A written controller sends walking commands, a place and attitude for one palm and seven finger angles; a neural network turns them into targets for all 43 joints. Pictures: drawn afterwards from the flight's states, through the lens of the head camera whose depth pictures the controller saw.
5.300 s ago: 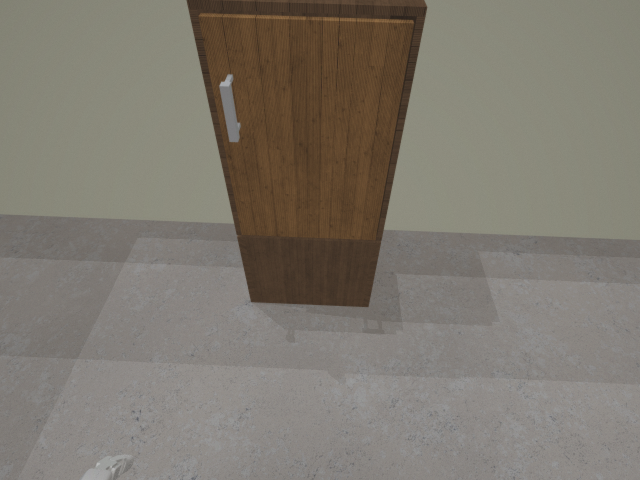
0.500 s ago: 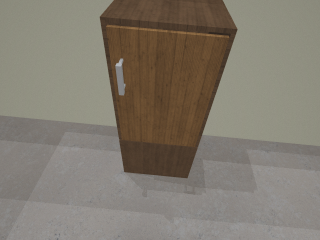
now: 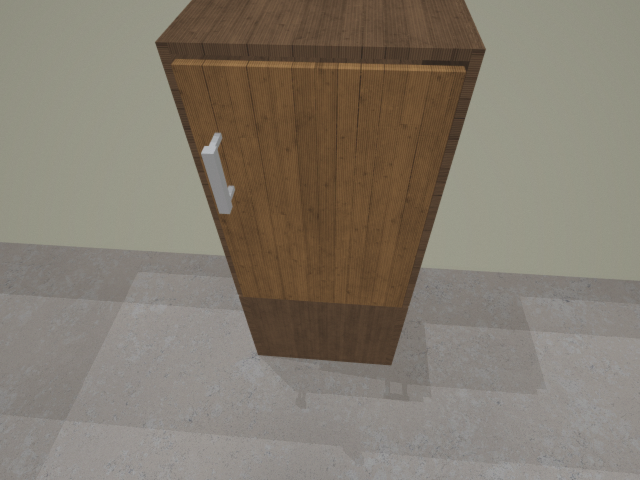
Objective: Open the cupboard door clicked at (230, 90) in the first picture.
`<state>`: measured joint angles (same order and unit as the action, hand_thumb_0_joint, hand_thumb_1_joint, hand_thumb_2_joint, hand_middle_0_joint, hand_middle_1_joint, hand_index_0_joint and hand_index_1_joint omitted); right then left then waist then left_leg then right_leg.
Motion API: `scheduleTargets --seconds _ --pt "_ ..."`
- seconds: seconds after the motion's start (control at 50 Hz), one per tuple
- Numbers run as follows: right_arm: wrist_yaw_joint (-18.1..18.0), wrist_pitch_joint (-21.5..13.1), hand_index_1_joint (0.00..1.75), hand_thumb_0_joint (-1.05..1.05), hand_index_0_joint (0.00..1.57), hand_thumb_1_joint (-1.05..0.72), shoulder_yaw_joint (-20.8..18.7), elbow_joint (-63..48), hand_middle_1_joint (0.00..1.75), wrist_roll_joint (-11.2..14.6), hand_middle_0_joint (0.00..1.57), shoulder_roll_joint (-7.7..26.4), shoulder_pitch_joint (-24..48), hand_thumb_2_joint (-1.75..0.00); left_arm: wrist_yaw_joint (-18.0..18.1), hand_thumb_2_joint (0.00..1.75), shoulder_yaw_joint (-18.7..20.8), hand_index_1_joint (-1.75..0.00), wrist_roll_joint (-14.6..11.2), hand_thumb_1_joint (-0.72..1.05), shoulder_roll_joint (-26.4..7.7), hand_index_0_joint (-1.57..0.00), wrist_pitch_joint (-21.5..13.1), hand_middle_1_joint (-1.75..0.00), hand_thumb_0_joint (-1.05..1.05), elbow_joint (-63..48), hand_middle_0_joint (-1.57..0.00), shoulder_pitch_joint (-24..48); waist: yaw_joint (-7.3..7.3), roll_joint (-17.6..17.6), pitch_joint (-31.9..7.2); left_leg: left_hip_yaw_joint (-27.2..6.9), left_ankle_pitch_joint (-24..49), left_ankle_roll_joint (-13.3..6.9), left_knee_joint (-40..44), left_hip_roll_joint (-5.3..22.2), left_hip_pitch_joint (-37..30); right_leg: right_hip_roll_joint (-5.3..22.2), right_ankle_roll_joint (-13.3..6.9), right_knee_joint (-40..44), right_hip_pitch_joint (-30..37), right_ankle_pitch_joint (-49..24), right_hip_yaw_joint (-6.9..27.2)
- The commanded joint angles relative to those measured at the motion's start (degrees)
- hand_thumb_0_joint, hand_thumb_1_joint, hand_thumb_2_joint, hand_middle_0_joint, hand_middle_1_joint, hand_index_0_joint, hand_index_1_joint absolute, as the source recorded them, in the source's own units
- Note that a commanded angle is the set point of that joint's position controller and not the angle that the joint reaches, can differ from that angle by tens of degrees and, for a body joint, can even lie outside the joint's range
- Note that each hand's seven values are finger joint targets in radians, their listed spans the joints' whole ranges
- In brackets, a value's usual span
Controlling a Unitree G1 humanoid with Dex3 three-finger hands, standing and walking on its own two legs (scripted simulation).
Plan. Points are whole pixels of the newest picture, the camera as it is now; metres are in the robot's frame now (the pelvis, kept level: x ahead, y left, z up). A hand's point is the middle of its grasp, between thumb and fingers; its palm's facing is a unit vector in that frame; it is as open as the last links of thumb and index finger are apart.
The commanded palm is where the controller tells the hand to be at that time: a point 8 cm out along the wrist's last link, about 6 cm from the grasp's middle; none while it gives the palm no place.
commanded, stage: come to a stop and stand still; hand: left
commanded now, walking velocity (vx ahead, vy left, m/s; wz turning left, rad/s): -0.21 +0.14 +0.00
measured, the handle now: (221, 174) +0.55 +0.20 +0.06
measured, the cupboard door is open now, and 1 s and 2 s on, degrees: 0 0 0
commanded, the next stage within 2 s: look again from close up in 1.22 s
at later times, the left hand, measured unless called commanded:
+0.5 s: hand out of the picture +0.07 +0.20 -0.17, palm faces +0.01 -0.98 -0.21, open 7.4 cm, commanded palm none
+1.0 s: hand out of the picture -0.02 +0.14 -0.17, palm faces +0.03 -0.99 -0.13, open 7.4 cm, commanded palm none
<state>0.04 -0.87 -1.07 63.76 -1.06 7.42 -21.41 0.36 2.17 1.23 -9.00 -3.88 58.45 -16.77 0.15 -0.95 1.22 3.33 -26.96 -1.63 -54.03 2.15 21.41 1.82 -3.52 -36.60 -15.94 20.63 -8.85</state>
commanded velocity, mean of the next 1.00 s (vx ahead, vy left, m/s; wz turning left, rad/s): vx -0.07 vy -0.01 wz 0.00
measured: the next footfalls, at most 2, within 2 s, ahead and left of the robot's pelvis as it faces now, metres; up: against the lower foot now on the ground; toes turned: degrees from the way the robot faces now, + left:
left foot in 0.26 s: +0.16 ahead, +0.12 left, +0.00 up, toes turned +4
right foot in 0.60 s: +0.00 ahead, -0.11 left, +0.00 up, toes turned -5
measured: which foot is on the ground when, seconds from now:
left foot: up 0.00-0.24, down 0.26-0.62, up 0.64-0.80, down 0.82-1.00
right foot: down 0.00-0.28, up 0.30-0.58, down 0.60-1.00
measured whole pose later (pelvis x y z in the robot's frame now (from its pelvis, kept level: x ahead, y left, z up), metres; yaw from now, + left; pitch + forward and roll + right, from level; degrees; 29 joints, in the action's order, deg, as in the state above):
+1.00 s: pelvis -0.02 -0.02 +0.01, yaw -1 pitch -2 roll +0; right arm -1.7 0.4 -0.1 63.1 -0.4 7.8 -16.2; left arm 1.0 -0.1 0.3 -8.1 0.5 62.2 -17.7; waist 0.6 1.8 1.7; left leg 2.0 -11.7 1.4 -26.7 2.5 13.1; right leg -0.5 -2.3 -26.5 -8.5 16.4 -5.6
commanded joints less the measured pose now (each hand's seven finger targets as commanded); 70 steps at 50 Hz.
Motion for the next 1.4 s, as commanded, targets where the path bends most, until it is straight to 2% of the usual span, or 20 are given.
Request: scheduleTargets --seconds 0.0,0.08,0.2,0.22,0.24,0.26,0.38,0.5,0.56,0.58,0.6,0.66,0.74,0.82,1.14,1.28,1.3,1.32,1.36,1.38 --pt "-0.27 -1.25 0.30 0.00 0.20 -0.90 -0.69 -5.34 0.30 -0.39 0.20 2.62 5.19 -0.90 1.38 0.90 -0.08 -0.30 0.23 0.90 -3.50 -0.20 -0.50 -0.30 0.00 1.23 -0.20 -8.84 0.92 7.65 7.36 -1.79 4.19 1.42 -9.14 3.31 16.76 17.54 -6.70 20.38 7.32 -35.72 18.71" --pt "-0.54 0.19 0.30 0.00 0.20 -0.90 -0.01 -4.42 0.30 0.84 0.20 0.27 3.73 -0.90 2.05 0.90 0.20 -0.30 0.56 0.90 -5.92 -0.20 0.82 -0.30 0.00 -0.26 -0.20 -5.89 0.19 9.02 1.27 3.16 8.34 3.03 8.46 -0.46 5.37 12.23 -4.52 13.23 9.17 -57.66 6.79" --pt "-1.40 1.25 0.30 0.00 0.20 -0.90 -1.47 -7.22 0.30 0.45 0.20 4.44 4.77 -0.90 2.48 0.90 1.43 -0.30 0.24 0.90 -8.12 -0.20 3.57 -0.30 0.00 -1.88 -0.20 -5.63 -0.34 9.34 -0.69 3.24 23.36 2.46 24.36 -1.28 -6.30 10.71 -2.63 4.75 5.89 -44.85 7.89" --pt "-1.61 0.89 0.30 0.00 0.20 -0.90 -1.99 -7.13 0.30 0.21 0.20 6.69 2.73 -0.90 2.53 0.90 1.15 -0.30 0.03 0.90 -6.98 -0.20 3.82 -0.30 0.00 -2.32 -0.20 -5.61 -1.24 4.38 -3.04 -0.09 40.92 0.53 26.09 3.23 -13.98 8.16 -0.13 0.16 1.78 -34.83 6.30" --pt "-1.96 0.53 0.30 0.00 0.20 -0.90 -2.60 -7.68 0.30 0.15 0.20 10.50 1.09 -0.90 2.69 0.90 0.72 -0.30 -0.60 0.90 -4.14 -0.20 4.19 -0.30 0.00 -2.87 -0.20 -7.45 -1.31 -7.05 -6.55 -12.20 65.45 -6.04 26.11 15.03 -21.46 2.72 3.58 -7.01 -5.98 -12.27 3.29" --pt "-2.30 0.65 0.30 0.00 0.20 -0.90 -2.71 -8.13 0.30 0.78 0.20 12.39 0.20 -0.90 2.92 0.90 0.22 -0.30 -0.82 0.90 -3.02 -0.20 4.36 -0.30 0.00 -3.17 -0.20 -8.43 -1.42 -13.21 -9.91 -16.69 75.72 -12.71 30.07 21.70 -19.11 -0.77 4.34 -18.86 -4.53 17.26 5.46" --pt "-2.91 0.54 0.30 0.00 0.20 -0.90 -2.17 -11.26 0.30 -0.22 0.20 9.15 10.09 -0.90 1.95 0.90 1.04 -0.30 0.21 0.90 -3.07 -0.20 6.04 -0.30 0.00 -2.99 -0.20 -5.16 0.79 -7.19 -6.01 -10.04 44.82 -11.25 33.41 15.39 -7.60 -0.12 4.52 -28.18 -7.18 7.93 9.48" --pt "-1.97 1.60 0.30 0.00 0.20 -0.90 -3.53 -10.93 0.30 -0.81 0.20 10.62 8.99 -0.90 1.02 0.90 0.66 -0.30 0.35 0.90 -1.80 -0.20 6.18 -0.30 0.00 -4.10 -0.20 -3.99 -0.40 -7.71 -5.62 -11.69 14.42 -8.35 38.16 13.11 -4.64 -0.72 3.93 -6.15 -0.05 9.52 4.34" --pt "-1.19 2.74 0.30 0.00 0.20 -0.90 -3.79 -11.43 0.30 -0.17 0.20 8.55 9.80 -0.90 1.24 0.90 1.12 -0.30 0.72 0.90 -3.82 -0.20 5.65 -0.30 0.00 -2.21 -0.20 -10.69 2.54 1.87 -2.92 -5.94 0.92 -1.85 32.26 5.35 4.98 1.08 2.06 14.48 9.77 -0.11 6.26" --pt "-0.94 3.06 0.30 0.00 0.20 -0.90 -2.95 -12.30 0.30 0.44 0.20 4.46 9.72 -0.90 1.56 0.90 1.22 -0.30 1.21 0.90 -7.74 -0.20 4.91 -0.30 0.00 -3.25 -0.20 -8.52 1.38 13.55 -0.74 -1.77 2.30 1.34 23.24 0.22 7.57 10.90 -1.69 22.15 5.94 7.38 19.99" --pt "-0.49 3.24 0.30 0.00 0.20 -0.90 -2.65 -13.55 0.30 0.20 0.20 3.99 11.79 -0.90 1.69 0.90 1.36 -0.30 0.89 0.90 -10.43 -0.20 4.85 -0.30 0.00 -5.50 -0.20 -3.77 1.31 16.71 3.04 -0.72 2.45 2.43 16.32 -1.03 6.74 17.92 -5.42 27.58 -3.57 12.30 25.66" --pt "-0.15 3.09 0.30 0.00 0.20 -0.90 -2.67 -10.90 0.30 -0.28 0.20 4.42 9.87 -0.90 2.01 0.90 0.76 -0.30 0.49 0.90 -7.20 -0.20 3.56 -0.30 0.00 -7.09 -0.20 3.49 -1.04 14.29 3.94 -2.97 6.42 1.43 6.43 -0.23 3.48 12.17 -4.61 23.76 -5.40 -3.95 17.59" --pt "-0.63 1.66 0.30 0.00 0.20 -0.90 -1.32 -8.42 0.30 0.29 0.20 3.30 6.60 -0.90 1.54 0.90 0.13 -0.30 0.19 0.90 -7.32 -0.20 2.71 -0.30 0.00 -4.19 -0.20 -1.47 -0.45 8.40 0.80 0.10 9.56 2.55 20.40 -0.78 -2.60 9.75 -3.58 14.66 3.38 -24.68 12.34" --pt "-1.87 -0.13 0.30 0.00 0.20 -0.90 -0.61 -6.04 0.30 0.25 0.20 6.61 5.28 -0.90 1.37 0.90 -0.71 -0.30 -0.73 0.90 -4.42 -0.20 3.07 -0.30 0.00 -1.36 -0.20 -5.07 1.44 -3.13 -1.15 -6.65 32.34 -0.36 30.26 6.19 -11.41 4.30 2.00 12.53 2.85 -16.13 10.14" --pt "-2.06 0.62 0.30 0.00 0.20 -0.90 0.70 -1.12 0.30 0.10 0.20 4.00 1.03 -0.90 1.13 0.90 -1.14 -0.30 -0.71 0.90 -3.28 -0.20 3.25 -0.30 0.00 4.01 -0.20 -4.48 0.21 2.21 5.58 -4.35 12.63 1.10 34.15 2.70 -7.24 4.36 1.45 21.44 1.18 1.11 11.24" --pt "-2.20 0.18 0.30 0.00 0.20 -0.90 0.81 -0.73 0.30 0.24 0.20 3.25 -0.38 -0.90 1.26 0.90 -1.22 -0.30 -0.66 0.90 -2.38 -0.20 2.98 -0.30 0.00 4.56 -0.20 -6.00 0.40 1.08 4.35 -4.83 14.48 0.85 34.45 3.20 -7.05 4.24 1.33 20.18 2.56 -2.46 10.57" --pt "-1.33 -0.88 0.30 0.00 0.20 -0.90 0.60 -4.29 0.30 0.36 0.20 6.05 8.24 -0.90 3.70 0.90 -1.92 -0.30 0.38 0.90 -4.09 -0.20 1.05 -0.30 0.00 5.99 -0.20 -10.62 3.23 -2.15 7.36 -2.71 16.67 2.73 20.45 2.48 -3.78 8.18 2.70 19.42 0.10 -28.67 16.33" --pt "-1.00 0.09 0.30 0.00 0.20 -0.90 0.50 -5.95 0.30 0.52 0.20 2.08 2.89 -0.90 3.25 0.90 -1.37 -0.30 0.03 0.90 -7.82 -0.20 0.64 -0.30 0.00 2.76 -0.20 -6.56 -2.17 -0.91 2.35 -3.20 8.59 2.07 19.43 1.13 -4.92 11.82 -0.33 20.75 0.25 -16.19 17.68" --pt "-0.65 0.28 0.30 0.00 0.20 -0.90 0.48 -4.45 0.30 0.16 0.20 2.87 -1.39 -0.90 2.63 0.90 -1.26 -0.30 -0.16 0.90 -6.98 -0.20 0.87 -0.30 0.00 1.37 -0.20 -2.83 -3.50 -2.36 1.45 -3.08 11.36 1.64 22.16 1.71 -7.81 7.85 -2.11 19.81 -4.24 4.07 13.93" --pt "-0.51 -0.07 0.30 0.00 0.20 -0.90 0.50 -4.65 0.30 -0.10 0.20 3.32 -2.62 -0.90 2.59 0.90 -1.13 -0.30 -0.10 0.90 -6.07 -0.20 0.86 -0.30 0.00 0.91 -0.20 -2.70 -3.24 -3.34 0.62 -4.16 13.86 1.09 23.78 1.99 -8.29 5.97 -1.32 16.76 -3.57 2.52 11.53"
